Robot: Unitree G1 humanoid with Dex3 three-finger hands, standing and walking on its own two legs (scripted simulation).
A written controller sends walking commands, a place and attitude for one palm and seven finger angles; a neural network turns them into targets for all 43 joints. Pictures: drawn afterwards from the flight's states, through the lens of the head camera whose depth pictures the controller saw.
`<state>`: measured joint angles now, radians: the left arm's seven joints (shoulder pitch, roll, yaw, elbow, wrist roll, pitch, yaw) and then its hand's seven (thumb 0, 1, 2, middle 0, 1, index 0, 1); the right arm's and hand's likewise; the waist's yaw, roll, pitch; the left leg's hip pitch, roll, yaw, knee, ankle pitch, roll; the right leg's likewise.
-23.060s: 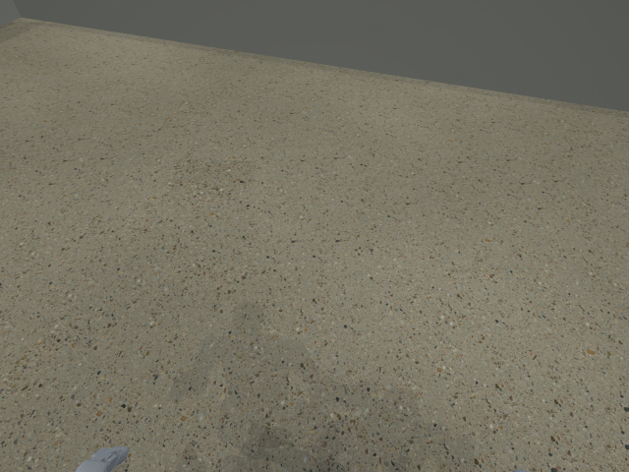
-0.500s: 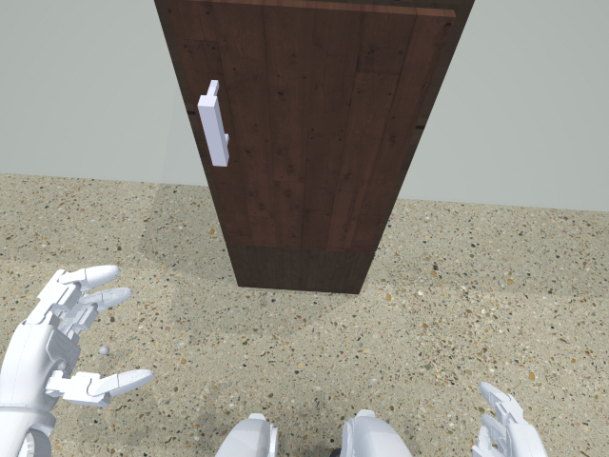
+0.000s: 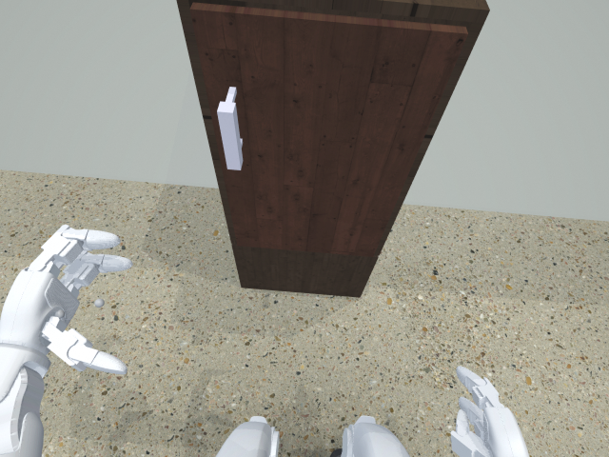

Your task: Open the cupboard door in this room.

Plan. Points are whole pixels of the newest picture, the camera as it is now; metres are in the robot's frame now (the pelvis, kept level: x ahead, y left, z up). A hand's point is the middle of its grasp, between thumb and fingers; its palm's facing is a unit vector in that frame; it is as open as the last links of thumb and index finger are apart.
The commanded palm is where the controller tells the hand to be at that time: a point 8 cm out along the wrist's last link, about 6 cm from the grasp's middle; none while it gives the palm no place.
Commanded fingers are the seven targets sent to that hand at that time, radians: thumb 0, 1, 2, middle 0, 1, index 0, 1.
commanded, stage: raise the hand with hooked fingers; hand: left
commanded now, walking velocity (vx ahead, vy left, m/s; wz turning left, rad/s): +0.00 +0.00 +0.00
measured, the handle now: (233, 129) +0.58 +0.16 +0.05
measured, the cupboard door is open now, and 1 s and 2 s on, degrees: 0 0 0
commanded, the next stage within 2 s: move the hooked fingers beside the handle in 0.58 s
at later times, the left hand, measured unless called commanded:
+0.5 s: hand (96, 287) +0.29 +0.27 +0.05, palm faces +0.00 -1.00 -0.06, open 14.0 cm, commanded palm +0.27 +0.32 +0.06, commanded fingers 0.00 -0.50 0.30 -0.30 -1.20 -0.30 -1.20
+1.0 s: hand (129, 251) +0.34 +0.25 +0.06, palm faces -0.04 -1.00 -0.04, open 14.0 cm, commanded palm +0.32 +0.30 +0.05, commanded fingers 0.00 -0.50 0.30 -0.30 -1.20 -0.30 -1.20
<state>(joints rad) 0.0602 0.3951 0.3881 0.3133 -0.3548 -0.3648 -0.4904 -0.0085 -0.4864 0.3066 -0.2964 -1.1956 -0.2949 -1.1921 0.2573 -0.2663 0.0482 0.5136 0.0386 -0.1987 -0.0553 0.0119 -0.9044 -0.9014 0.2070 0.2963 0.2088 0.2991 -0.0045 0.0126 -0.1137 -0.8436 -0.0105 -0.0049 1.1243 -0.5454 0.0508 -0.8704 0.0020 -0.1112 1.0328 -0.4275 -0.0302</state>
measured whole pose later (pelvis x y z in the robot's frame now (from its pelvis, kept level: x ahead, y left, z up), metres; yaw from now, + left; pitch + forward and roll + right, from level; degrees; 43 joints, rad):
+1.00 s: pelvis +0.00 +0.00 +0.00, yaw +0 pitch +17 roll -3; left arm -0.20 0.42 0.39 0.52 -0.31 -0.35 -0.48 -0.01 -0.50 0.30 -0.30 -1.20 -0.30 -1.20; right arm 0.26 -0.28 0.04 0.55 0.04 -0.16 -0.06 0.01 -0.91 -0.90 0.21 0.30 0.21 0.30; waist -0.04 0.01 -0.12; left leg -0.87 -0.01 0.00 1.11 -0.54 0.05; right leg -0.91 0.00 -0.10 1.03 -0.42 -0.03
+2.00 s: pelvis +0.00 +0.00 -0.01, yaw -2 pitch +23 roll -3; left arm -0.78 0.56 0.45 1.10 -0.15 -0.41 -0.39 -0.01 -0.50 0.30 -0.30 -1.20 -0.30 -1.20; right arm 0.36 -0.28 0.05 0.61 0.01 0.02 -0.03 0.01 -0.91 -0.90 0.21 0.30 0.21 0.30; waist -0.15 0.01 -0.11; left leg -1.00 0.01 0.02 1.15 -0.55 0.06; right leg -1.04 0.02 -0.09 1.05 -0.41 -0.03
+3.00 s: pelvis +0.01 +0.01 -0.02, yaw -3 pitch +26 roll -5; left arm -0.89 0.62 0.47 1.17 -0.10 -0.43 -0.35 -0.01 -0.50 0.30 -0.30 -1.20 -0.30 -1.20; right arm 0.35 -0.29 0.06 0.57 -0.01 0.08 0.00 0.00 -0.91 -0.90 0.21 0.30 0.21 0.30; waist -0.19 0.01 -0.11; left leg -1.08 0.02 0.01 1.19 -0.56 0.06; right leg -1.11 0.03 -0.10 1.06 -0.41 -0.02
